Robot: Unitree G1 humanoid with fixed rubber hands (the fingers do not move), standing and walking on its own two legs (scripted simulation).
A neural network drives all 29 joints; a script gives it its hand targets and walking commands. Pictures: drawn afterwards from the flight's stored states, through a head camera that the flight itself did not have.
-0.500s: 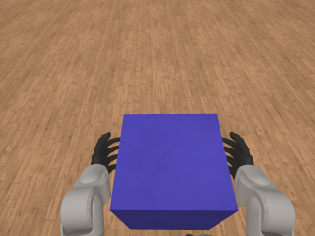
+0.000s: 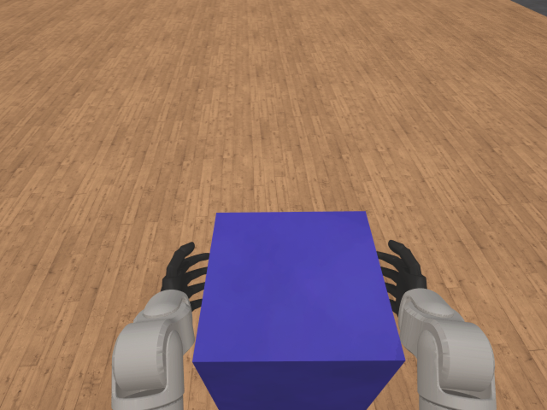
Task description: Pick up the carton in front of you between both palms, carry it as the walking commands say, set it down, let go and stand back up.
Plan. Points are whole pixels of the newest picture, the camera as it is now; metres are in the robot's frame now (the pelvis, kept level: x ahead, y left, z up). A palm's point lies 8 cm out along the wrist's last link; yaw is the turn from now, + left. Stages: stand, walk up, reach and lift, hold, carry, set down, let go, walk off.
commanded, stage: carry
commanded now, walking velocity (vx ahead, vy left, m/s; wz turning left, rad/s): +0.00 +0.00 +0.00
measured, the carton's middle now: (291, 319) +0.24 +0.00 +0.02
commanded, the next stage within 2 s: hold in 1.84 s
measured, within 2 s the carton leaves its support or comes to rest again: neither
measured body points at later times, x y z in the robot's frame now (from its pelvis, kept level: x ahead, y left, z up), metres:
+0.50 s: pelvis +0.01 +0.01 +0.00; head +0.00 +0.01 +0.45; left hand +0.29 +0.16 +0.02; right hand +0.28 -0.15 +0.02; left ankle -0.02 +0.11 -0.74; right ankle -0.06 -0.10 -0.74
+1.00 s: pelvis -0.02 +0.01 +0.00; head -0.04 +0.01 +0.45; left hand +0.27 +0.16 +0.03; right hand +0.27 -0.15 +0.03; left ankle -0.02 +0.11 -0.74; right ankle -0.06 -0.10 -0.74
